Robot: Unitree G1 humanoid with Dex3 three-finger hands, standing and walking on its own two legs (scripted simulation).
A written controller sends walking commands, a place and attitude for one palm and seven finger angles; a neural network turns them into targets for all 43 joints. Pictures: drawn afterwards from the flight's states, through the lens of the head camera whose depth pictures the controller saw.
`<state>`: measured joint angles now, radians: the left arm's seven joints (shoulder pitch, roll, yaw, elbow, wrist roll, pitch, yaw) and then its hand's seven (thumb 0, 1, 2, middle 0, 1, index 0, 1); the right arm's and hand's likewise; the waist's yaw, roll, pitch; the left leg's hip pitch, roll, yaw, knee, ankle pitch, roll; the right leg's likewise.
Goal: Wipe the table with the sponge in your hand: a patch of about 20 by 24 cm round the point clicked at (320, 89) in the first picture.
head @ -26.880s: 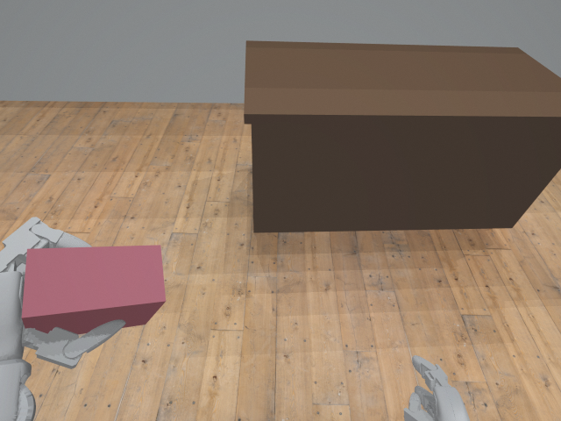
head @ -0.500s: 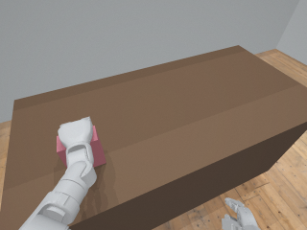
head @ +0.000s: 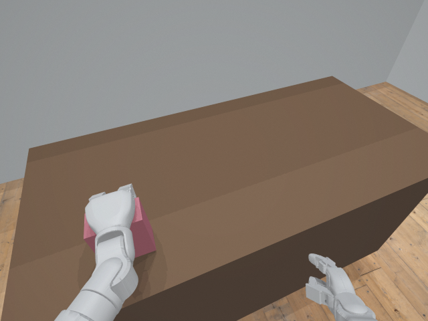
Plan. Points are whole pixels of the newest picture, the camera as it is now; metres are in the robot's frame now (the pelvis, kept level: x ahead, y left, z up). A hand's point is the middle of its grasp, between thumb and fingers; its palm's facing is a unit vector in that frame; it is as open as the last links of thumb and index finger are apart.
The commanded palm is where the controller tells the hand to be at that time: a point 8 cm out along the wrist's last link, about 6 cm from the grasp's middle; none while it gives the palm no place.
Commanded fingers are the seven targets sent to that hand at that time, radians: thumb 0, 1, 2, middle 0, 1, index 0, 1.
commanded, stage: wipe back along the middle lane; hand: left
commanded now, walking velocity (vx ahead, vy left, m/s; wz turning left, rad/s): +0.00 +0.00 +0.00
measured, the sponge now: (125, 237) +0.29 +0.24 -0.03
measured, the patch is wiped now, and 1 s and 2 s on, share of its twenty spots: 0.45 0.45 0.50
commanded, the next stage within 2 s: slide across to the third lane in 0.16 s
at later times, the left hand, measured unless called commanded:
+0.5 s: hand (129, 237) +0.26 +0.21 +0.02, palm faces -0.04 -0.07 -1.00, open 10.5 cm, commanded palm +0.24 +0.17 +0.08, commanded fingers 0.00 0.10 1.30 -1.20 -1.60 -1.20 -1.60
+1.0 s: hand (159, 229) +0.29 +0.15 +0.02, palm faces -0.05 -0.05 -1.00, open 10.5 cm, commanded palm +0.26 +0.12 +0.07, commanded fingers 0.00 0.10 1.30 -1.20 -1.60 -1.20 -1.60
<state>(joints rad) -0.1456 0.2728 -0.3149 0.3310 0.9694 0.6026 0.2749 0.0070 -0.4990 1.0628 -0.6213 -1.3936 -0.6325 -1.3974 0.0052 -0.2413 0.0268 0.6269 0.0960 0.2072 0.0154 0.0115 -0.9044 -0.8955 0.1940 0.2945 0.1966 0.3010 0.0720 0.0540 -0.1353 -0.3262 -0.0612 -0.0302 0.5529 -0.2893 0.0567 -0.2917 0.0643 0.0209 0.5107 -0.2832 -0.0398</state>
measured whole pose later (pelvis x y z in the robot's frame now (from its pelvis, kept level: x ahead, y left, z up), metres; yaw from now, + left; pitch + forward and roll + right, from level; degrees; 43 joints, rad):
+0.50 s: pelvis -0.02 -0.02 +0.00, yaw +0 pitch +2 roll +0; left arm -0.14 0.27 -0.36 0.31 0.96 0.62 0.22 0.00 -0.52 1.06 -0.65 -1.36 -0.66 -1.36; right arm -0.01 -0.24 0.02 0.65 0.09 0.19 -0.01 0.01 -0.90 -0.90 0.19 0.29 0.20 0.30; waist 0.09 0.07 -0.10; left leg -0.31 -0.05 -0.04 0.54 -0.26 0.03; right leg -0.29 0.07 0.01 0.53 -0.27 -0.06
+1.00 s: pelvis -0.03 -0.04 +0.00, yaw +1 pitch +2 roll +0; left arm -0.32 0.18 -0.44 0.52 0.94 0.60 0.27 -0.02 -0.53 1.06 -0.68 -1.33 -0.69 -1.33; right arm -0.01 -0.23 0.01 0.70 0.09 0.15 0.00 0.01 -0.90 -0.90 0.19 0.29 0.20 0.30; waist 0.09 0.07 -0.12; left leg -0.34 -0.04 -0.06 0.55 -0.25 0.01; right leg -0.32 0.08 -0.01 0.55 -0.27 -0.09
